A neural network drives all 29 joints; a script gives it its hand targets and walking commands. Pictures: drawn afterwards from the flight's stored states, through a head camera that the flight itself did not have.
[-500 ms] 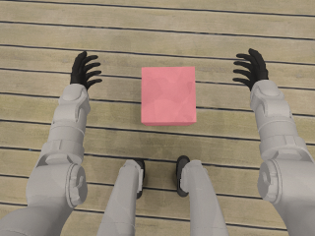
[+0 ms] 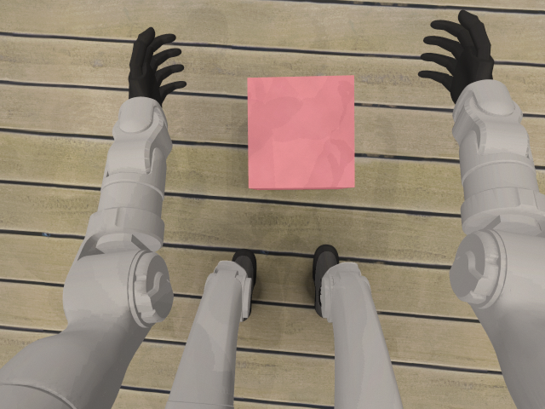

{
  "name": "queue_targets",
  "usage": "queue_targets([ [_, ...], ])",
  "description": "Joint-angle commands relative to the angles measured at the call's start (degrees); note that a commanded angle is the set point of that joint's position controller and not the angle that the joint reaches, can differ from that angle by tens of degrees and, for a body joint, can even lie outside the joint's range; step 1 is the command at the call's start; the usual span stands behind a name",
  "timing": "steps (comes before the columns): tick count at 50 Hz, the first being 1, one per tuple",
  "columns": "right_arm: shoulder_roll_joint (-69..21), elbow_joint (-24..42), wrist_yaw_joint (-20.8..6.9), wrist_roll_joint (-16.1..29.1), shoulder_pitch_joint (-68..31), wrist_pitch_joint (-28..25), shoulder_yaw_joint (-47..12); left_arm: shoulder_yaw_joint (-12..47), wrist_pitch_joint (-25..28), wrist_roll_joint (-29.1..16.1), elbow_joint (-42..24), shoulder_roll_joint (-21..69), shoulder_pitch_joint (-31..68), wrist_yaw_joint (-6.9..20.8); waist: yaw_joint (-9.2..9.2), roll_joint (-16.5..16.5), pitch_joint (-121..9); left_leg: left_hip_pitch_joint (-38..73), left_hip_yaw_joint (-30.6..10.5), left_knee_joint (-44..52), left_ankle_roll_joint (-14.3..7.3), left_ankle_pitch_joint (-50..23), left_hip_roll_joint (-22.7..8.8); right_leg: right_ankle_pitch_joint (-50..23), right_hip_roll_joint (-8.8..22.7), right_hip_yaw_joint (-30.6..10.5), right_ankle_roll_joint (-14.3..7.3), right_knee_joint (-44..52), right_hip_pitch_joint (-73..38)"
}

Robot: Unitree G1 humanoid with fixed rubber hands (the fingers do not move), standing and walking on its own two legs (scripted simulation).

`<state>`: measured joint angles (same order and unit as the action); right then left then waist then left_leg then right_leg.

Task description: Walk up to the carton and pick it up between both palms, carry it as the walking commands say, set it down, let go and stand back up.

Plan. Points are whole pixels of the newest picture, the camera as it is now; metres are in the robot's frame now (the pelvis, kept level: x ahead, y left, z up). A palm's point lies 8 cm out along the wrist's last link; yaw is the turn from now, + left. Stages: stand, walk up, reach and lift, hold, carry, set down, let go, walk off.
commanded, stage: reach and lift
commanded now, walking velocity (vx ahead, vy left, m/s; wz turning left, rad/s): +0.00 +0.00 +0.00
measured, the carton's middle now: (298, 141) +0.50 -0.03 -0.52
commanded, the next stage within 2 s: none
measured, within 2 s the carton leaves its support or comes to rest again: neither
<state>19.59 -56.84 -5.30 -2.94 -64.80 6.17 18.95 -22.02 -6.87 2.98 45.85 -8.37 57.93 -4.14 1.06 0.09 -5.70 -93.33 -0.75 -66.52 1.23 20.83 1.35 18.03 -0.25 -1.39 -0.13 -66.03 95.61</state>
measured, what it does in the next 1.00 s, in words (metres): lowers itself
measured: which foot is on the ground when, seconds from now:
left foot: down 0.00-1.00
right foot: down 0.00-1.00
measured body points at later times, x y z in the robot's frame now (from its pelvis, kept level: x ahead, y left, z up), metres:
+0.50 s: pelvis -0.03 +0.00 -0.15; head +0.30 -0.02 +0.14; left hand +0.50 +0.19 -0.28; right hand +0.52 -0.23 -0.29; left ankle +0.06 +0.13 -0.60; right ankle +0.08 -0.12 -0.60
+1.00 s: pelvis -0.04 +0.00 -0.25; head +0.32 -0.02 +0.00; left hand +0.49 +0.18 -0.43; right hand +0.51 -0.22 -0.43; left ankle +0.06 +0.13 -0.60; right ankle +0.08 -0.12 -0.60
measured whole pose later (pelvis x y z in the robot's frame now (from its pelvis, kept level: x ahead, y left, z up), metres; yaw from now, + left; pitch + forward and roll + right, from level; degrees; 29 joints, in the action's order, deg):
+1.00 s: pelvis -0.04 +0.00 -0.25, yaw +1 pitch +40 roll +2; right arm 26.7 -67.2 2.8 12.0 -81.8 3.3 4.2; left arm -9.7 -3.6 -11.0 60.1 -17.0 76.9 -8.0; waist 0.8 1.4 16.0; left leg -128.8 -0.6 -122.1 2.7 33.7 3.2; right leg 29.7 -0.9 -1.5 0.2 -121.2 131.8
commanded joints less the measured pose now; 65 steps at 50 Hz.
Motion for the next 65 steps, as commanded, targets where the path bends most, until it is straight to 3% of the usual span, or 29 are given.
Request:
queue_targets([
  [1,5.7,2.95,0.05,0.26,-13.31,-0.77,0.35,-0.45,0.69,0.21,-3.56,-4.78,11.08,-0.27,0.15,-2.33,-48.18,15.53,3.49,-2.05,2.86,-14.16,3.29,-15.43,-3.02,1.69,0.85,-3.91,-28.73],
  [7,8.75,4.03,1.85,1.53,-15.99,-0.54,-0.35,1.68,0.19,-2.18,-4.6,-6.56,13.96,-1.74,-0.95,-1.87,-54.9,12.4,4.52,-11.74,3.33,-12.34,3.72,-13.44,-3.45,3.06,1.02,-13.11,-23.74],
  [15,11.72,8.85,4.43,6.4,-20.45,0.95,-5.21,5.71,-0.67,-7.06,-7.09,-10.5,18.46,-3.33,0.11,-3.82,-64.24,6.78,5.68,-21.32,2.77,-9.76,3.52,-14.02,-3.0,3.0,1.76,-22.73,-24.78],
  [25,11.58,1.59,5.91,8.49,-24.92,0.81,-8.17,5.81,-0.13,-8.59,0.91,-11.68,23.61,-3.22,0.57,-4.89,-53.56,-4.04,5.8,-29.9,1.91,-1.08,2.18,-4.61,-1.87,2.72,2.07,-30.45,-14.41],
  [39,13.11,-1.83,8.23,12.06,-29.26,-2.5,-11.29,9.02,3.05,-11.84,5.15,-14.3,28.47,-4.1,-0.32,-3.72,-51.9,-6.13,4.86,-41.4,2.09,-3.94,1.64,-6.42,-0.32,1.96,2.05,-41.84,-9.55],
  [54,15.38,-7.72,8.0,16.44,-33.99,-5.04,-15.33,13.36,5.29,-15.27,11.66,-16.37,34.22,-3.68,-0.51,-2.33,-43.48,-7.8,3.02,-49.25,2.11,-4.48,0.27,-4.9,1.05,1.19,1.37,-50.37,-1.86],
  [58,17.41,-5.17,8.41,17.8,-36.69,-5.47,-15.41,14.68,5.49,-16.05,9.22,-17.11,37.25,-4.32,-0.79,-0.41,-47.5,-4.91,2.96,-50.39,2.08,-5.74,0.33,-6.24,1.11,1.12,0.87,-51.6,-3.42],
  [61,16.99,-6.9,8.7,17.37,-34.46,-5.41,-15.48,15.42,5.46,-16.83,9.08,-16.44,36.43,-4.41,-1.97,-0.78,-47.12,-5.44,3.06,-51.03,2.11,-6.27,0.47,-7.45,1.05,1.23,0.91,-52.11,-4.11],
  [65,15.36,-8.81,8.44,17.41,-32.41,-5.49,-15.91,15.02,5.43,-16.59,11.94,-15.94,33.71,-4.24,-1.18,-1.3,-42.62,-7.76,3.16,-51.03,1.87,-5.37,0.5,-6.19,0.97,1.14,1.28,-52.17,-1.81],
])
